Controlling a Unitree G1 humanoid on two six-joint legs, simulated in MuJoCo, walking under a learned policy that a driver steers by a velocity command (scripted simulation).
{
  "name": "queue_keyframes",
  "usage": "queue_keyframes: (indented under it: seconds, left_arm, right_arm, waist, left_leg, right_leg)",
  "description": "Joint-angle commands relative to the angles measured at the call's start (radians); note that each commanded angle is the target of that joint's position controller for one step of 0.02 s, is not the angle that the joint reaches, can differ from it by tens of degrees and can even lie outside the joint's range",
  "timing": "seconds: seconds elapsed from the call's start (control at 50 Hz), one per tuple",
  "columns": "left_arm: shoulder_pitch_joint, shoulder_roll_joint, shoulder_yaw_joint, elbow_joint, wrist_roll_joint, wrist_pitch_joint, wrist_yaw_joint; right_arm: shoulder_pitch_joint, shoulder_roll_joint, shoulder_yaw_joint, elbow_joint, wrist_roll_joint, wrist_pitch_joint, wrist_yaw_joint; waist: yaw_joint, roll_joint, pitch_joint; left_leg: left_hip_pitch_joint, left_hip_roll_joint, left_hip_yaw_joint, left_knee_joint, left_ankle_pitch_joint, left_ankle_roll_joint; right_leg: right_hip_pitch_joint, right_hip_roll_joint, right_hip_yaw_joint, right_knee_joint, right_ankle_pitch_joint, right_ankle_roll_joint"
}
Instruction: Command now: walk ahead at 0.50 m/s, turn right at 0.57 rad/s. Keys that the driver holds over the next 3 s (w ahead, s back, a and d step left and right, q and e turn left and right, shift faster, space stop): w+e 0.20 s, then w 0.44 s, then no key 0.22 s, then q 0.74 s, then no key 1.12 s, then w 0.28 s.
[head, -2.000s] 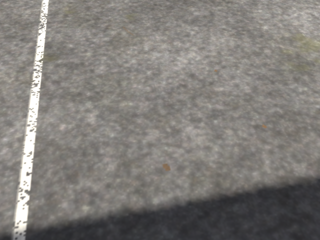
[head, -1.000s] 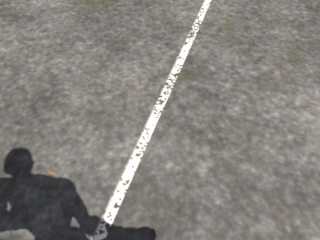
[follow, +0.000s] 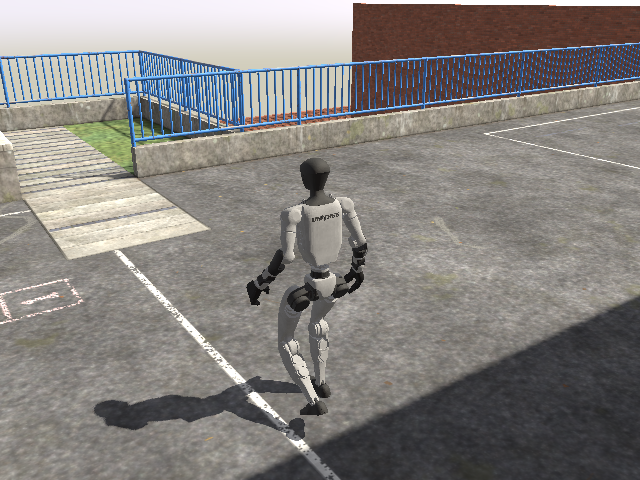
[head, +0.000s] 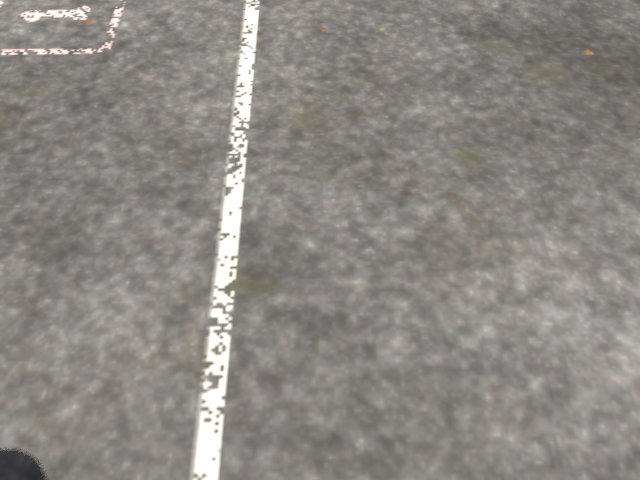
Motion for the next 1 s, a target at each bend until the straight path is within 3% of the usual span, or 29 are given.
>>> queue_keyframes:
  seconds: [0.02,0.04,0.1,0.16,0.22,0.32,0.36,0.38,0.4,0.42,0.44,0.46,0.48,0.5,0.52,0.54,0.58,0.64,0.7,0.76,0.8,0.86,0.88,0.9,0.92,0.94,0.96,0.98,1.0]
  left_arm:
    - [0.087,0.102,0.029,-0.050,0.000,-0.022,0.009]
    - [0.061,0.086,0.022,-0.067,0.008,-0.022,0.014]
    - [0.087,0.121,0.031,-0.064,0.005,-0.029,0.029]
    - [0.140,0.144,0.037,-0.050,0.000,-0.022,0.048]
    - [0.179,0.140,0.034,-0.039,-0.005,-0.012,0.057]
    - [0.253,0.130,0.026,-0.001,-0.003,-0.007,0.060]
    - [0.243,0.142,0.030,0.003,0.001,-0.001,0.062]
    - [0.222,0.141,0.029,-0.002,0.001,0.002,0.062]
    - [0.204,0.117,0.020,-0.010,0.005,0.001,0.059]
    - [0.194,0.082,0.002,-0.035,0.021,-0.001,0.058]
    - [0.356,0.016,-0.016,-0.028,-0.007,-0.014,0.057]
    - [0.337,0.088,-0.010,-0.013,-0.016,-0.022,0.056]
    - [0.214,0.140,0.003,-0.034,-0.020,-0.025,0.053]
    - [0.139,0.129,-0.001,-0.055,-0.007,-0.027,0.053]
    - [0.099,0.115,0.000,-0.067,0.010,-0.030,0.050]
    - [0.109,0.103,0.003,-0.067,0.014,-0.029,0.048]
    - [0.143,0.068,-0.003,-0.057,0.009,-0.022,0.045]
    - [0.070,0.040,-0.016,-0.082,0.017,-0.019,0.048]
    - [-0.005,0.014,-0.026,-0.090,0.023,-0.026,0.044]
    - [-0.071,0.018,-0.024,-0.100,0.018,-0.032,0.034]
    - [-0.100,0.031,-0.019,-0.112,0.018,-0.033,0.026]
    - [-0.006,0.072,0.001,-0.084,0.034,-0.039,0.023]
    - [0.054,0.120,0.015,-0.069,0.046,-0.043,0.031]
    - [0.136,0.185,0.024,-0.072,0.072,-0.042,0.043]
    - [0.160,0.133,0.009,-0.066,0.067,-0.025,0.044]
    - [0.170,0.096,0.001,-0.063,0.041,-0.009,0.039]
    - [0.117,0.106,0.004,-0.063,0.026,0.001,0.041]
    - [0.057,0.094,-0.002,-0.064,0.023,0.005,0.045]
    - [-0.005,0.086,-0.005,-0.066,0.028,0.009,0.048]
  right_arm:
    - [-0.057,-0.134,-0.029,-0.119,-0.020,-0.051,-0.005]
    - [-0.035,-0.137,-0.035,-0.116,-0.028,-0.035,-0.003]
    - [-0.050,-0.100,-0.030,-0.139,-0.044,-0.005,-0.005]
    - [-0.171,-0.074,-0.018,-0.180,-0.046,-0.001,-0.007]
    - [-0.270,-0.052,-0.006,-0.201,-0.035,-0.009,0.008]
    - [-0.344,-0.087,-0.011,-0.229,-0.024,-0.034,0.039]
    - [-0.306,-0.107,-0.020,-0.228,-0.022,-0.040,0.041]
    - [-0.239,-0.120,-0.029,-0.212,-0.024,-0.044,0.038]
    - [-0.127,-0.151,-0.044,-0.185,-0.033,-0.048,0.033]
    - [0.043,-0.204,-0.057,-0.168,-0.045,-0.047,0.026]
    - [0.153,-0.269,-0.079,-0.117,-0.045,-0.036,0.035]
    - [0.163,-0.174,-0.056,-0.112,-0.014,-0.032,0.040]
    - [0.100,-0.122,-0.040,-0.122,-0.010,-0.026,0.036]
    - [0.035,-0.111,-0.031,-0.135,-0.022,-0.016,0.034]
    - [0.001,-0.095,-0.024,-0.134,-0.028,-0.012,0.036]
    - [-0.014,-0.081,-0.016,-0.134,-0.036,-0.014,0.036]
    - [-0.012,-0.080,-0.015,-0.122,-0.029,-0.018,0.038]
    - [0.013,-0.128,-0.026,-0.099,-0.020,-0.017,0.030]
    - [0.020,-0.142,-0.026,-0.078,-0.020,0.001,0.020]
    - [0.080,-0.150,-0.023,-0.043,-0.013,0.017,0.014]
    - [0.085,-0.149,-0.020,-0.030,-0.010,0.028,0.011]
    - [0.036,-0.156,-0.022,-0.030,-0.004,0.038,0.004]
    - [0.063,-0.131,-0.013,-0.030,-0.012,0.035,0.004]
    - [0.115,-0.068,0.012,-0.049,-0.039,0.024,0.008]
    - [0.245,-0.011,0.037,-0.016,-0.026,0.028,0.012]
    - [0.210,-0.113,0.010,-0.004,-0.007,0.044,0.012]
    - [0.122,-0.149,-0.006,-0.033,0.003,0.062,0.006]
    - [0.079,-0.140,-0.009,-0.039,-0.002,0.084,-0.005]
    - [0.069,-0.135,-0.016,-0.043,-0.009,0.110,-0.017]
  waist:
    - [0.025,0.015,-0.142]
    - [-0.003,0.002,-0.129]
    - [-0.015,-0.009,-0.109]
    - [0.024,-0.038,-0.079]
    - [0.069,-0.079,-0.076]
    - [0.105,-0.099,-0.060]
    - [0.078,-0.126,-0.059]
    - [0.037,-0.134,-0.082]
    - [-0.019,-0.116,-0.161]
    - [-0.090,-0.024,-0.309]
    - [-0.041,0.302,-0.425]
    - [-0.065,0.246,-0.370]
    - [-0.080,0.136,-0.214]
    - [-0.056,0.047,-0.138]
    - [-0.034,0.026,-0.076]
    - [-0.006,0.052,-0.073]
    - [0.014,0.093,-0.084]
    - [0.003,0.077,-0.066]
    - [-0.013,0.074,-0.060]
    - [-0.046,0.090,-0.087]
    - [-0.045,0.100,-0.089]
    - [0.027,0.093,-0.136]
    - [0.042,0.048,-0.184]
    - [0.041,-0.099,-0.320]
    - [0.033,-0.265,-0.464]
    - [0.062,-0.177,-0.448]
    - [0.058,-0.132,-0.337]
    - [0.040,-0.083,-0.264]
    - [0.012,-0.087,-0.206]
  left_leg:
    - [-0.428,0.065,-0.104,0.007,0.107,0.018]
    - [-0.367,0.082,-0.107,-0.028,0.137,0.010]
    - [-0.335,0.073,-0.076,-0.147,0.199,-0.035]
    - [-0.353,0.039,-0.058,-0.358,0.371,-0.061]
    - [-0.292,-0.010,-0.048,-0.584,0.525,-0.057]
    - [-0.277,-0.026,-0.057,-0.718,0.505,-0.008]
    - [-0.236,-0.034,-0.046,-0.743,0.412,0.026]
    - [-0.145,-0.054,-0.022,-0.781,0.401,0.051]
    - [0.033,-0.036,-0.032,-0.788,0.435,0.090]
    - [0.306,0.119,-0.198,-0.755,0.461,0.162]
    - [0.651,0.321,-0.643,-0.825,0.264,0.335]
    - [0.641,0.342,-0.786,-0.915,0.030,0.321]
    - [0.511,0.305,-0.645,-0.936,0.003,0.275]
    - [0.376,0.262,-0.526,-0.954,0.090,0.248]
    - [0.271,0.225,-0.454,-0.983,0.195,0.246]
    - [0.211,0.192,-0.394,-1.003,0.274,0.233]
    - [0.163,0.158,-0.313,-1.035,0.374,0.238]
    - [0.142,0.160,-0.235,-1.074,0.480,0.253]
    - [0.118,0.114,-0.107,-1.037,0.772,0.211]
    - [0.149,0.106,-0.069,-0.987,0.818,0.183]
    - [0.189,0.125,-0.087,-0.941,0.799,0.170]
    - [0.209,0.110,-0.101,-0.794,0.791,0.124]
    - [0.157,0.054,-0.087,-0.681,0.733,0.086]
    - [-0.048,-0.017,-0.061,-0.446,0.390,0.033]
    - [-0.203,-0.075,-0.080,-0.207,-0.232,-0.018]
    - [-0.242,-0.050,-0.137,-0.113,-0.288,-0.031]
    - [-0.320,-0.035,-0.110,-0.057,-0.241,-0.042]
    - [-0.329,-0.009,-0.099,-0.062,-0.181,-0.054]
    - [-0.289,0.012,-0.095,-0.089,-0.125,-0.066]
  right_leg:
    - [0.428,-0.283,0.470,-0.341,0.178,-0.197]
    - [0.352,-0.255,0.427,-0.365,0.225,-0.189]
    - [0.244,-0.224,0.354,-0.393,0.367,-0.197]
    - [0.210,-0.175,0.298,-0.385,0.359,-0.157]
    - [0.211,-0.147,0.283,-0.363,0.245,-0.113]
    - [0.351,-0.232,0.381,-0.285,0.198,-0.100]
    - [0.402,-0.258,0.413,-0.242,0.280,-0.085]
    - [0.407,-0.239,0.402,-0.184,0.400,-0.070]
    - [0.379,-0.184,0.362,-0.048,0.504,-0.044]
    - [0.239,-0.122,0.294,0.222,0.349,-0.007]
    - [-0.148,0.038,0.199,0.572,-0.205,0.073]
    - [-0.299,-0.004,0.256,0.690,-0.357,0.074]
    - [-0.351,-0.050,0.243,0.718,-0.274,0.072]
    - [-0.327,-0.098,0.190,0.683,-0.195,0.072]
    - [-0.309,-0.129,0.170,0.614,-0.145,0.077]
    - [-0.255,-0.160,0.163,0.563,-0.110,0.079]
    - [-0.204,-0.171,0.133,0.493,-0.093,0.091]
    - [-0.231,-0.187,0.104,0.338,-0.011,0.117]
    - [-0.145,-0.157,0.068,0.128,0.145,0.129]
    - [-0.059,-0.110,0.051,0.004,0.282,0.126]
    - [-0.041,-0.097,0.063,-0.054,0.267,0.106]
    - [0.122,-0.070,0.056,-0.181,0.296,0.057]
    - [0.275,-0.122,0.089,-0.204,0.537,0.025]
    - [0.577,-0.330,0.265,-0.098,0.962,-0.072]
    - [0.726,-0.518,0.457,-0.096,1.053,-0.226]
    - [0.655,-0.484,0.464,-0.131,0.848,-0.212]
    - [0.565,-0.449,0.411,-0.179,0.660,-0.178]
    - [0.451,-0.420,0.364,-0.228,0.500,-0.150]
    - [0.321,-0.393,0.311,-0.284,0.358,-0.131]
